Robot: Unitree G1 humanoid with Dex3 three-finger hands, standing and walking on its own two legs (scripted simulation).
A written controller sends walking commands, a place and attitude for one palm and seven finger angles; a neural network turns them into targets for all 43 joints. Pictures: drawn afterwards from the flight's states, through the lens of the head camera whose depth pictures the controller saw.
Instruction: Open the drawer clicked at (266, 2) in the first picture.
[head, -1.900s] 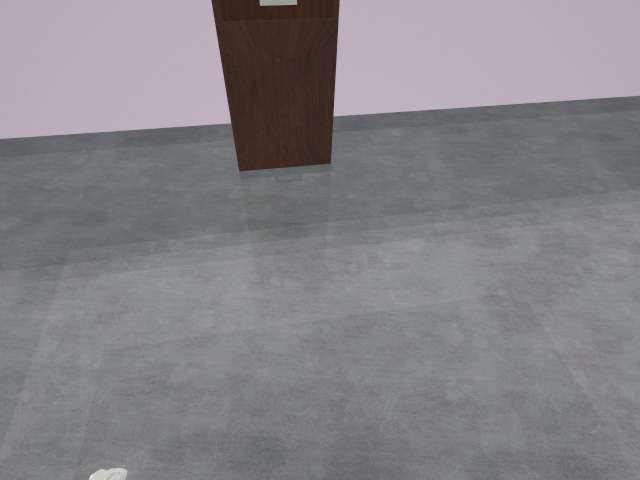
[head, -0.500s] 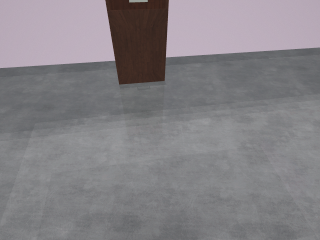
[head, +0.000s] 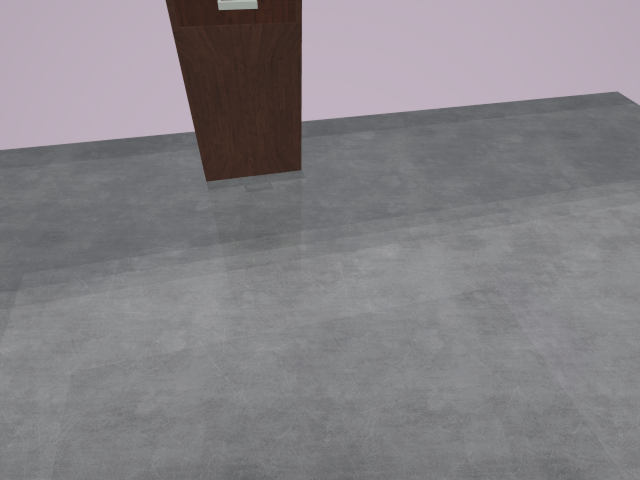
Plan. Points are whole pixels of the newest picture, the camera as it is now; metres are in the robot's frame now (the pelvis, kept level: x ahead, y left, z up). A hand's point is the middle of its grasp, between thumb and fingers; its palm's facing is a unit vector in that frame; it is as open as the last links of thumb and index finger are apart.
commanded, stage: walk to a spot facing it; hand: left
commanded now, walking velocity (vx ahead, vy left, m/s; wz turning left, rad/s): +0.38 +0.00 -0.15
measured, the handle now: (237, 2) +1.57 +0.40 +0.03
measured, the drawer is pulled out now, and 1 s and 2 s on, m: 0.00 0.00 0.00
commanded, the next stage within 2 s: turn to face it in 1.62 s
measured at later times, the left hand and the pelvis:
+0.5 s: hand out of the picture +0.12 +0.16 -0.18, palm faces +0.04 -0.99 -0.11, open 7.4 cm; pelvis +0.21 +0.01 +0.00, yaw -2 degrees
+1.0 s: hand (258, 258) +0.56 +0.16 -0.15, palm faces -0.18 -0.97 -0.16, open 7.4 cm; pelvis +0.43 +0.01 +0.02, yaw -8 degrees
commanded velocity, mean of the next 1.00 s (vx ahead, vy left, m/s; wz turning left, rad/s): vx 0.38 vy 0.00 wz -0.12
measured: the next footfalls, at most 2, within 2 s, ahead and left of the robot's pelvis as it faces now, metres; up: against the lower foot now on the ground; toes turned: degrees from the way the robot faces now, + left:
right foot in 0.10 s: +0.07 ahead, -0.11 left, +0.00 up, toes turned -6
left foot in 0.52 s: +0.38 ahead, +0.10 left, +0.00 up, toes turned +7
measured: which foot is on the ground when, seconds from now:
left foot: down 0.00-0.12, up 0.14-0.50, down 0.52-1.00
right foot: up 0.00-0.08, down 0.10-0.52, up 0.54-1.00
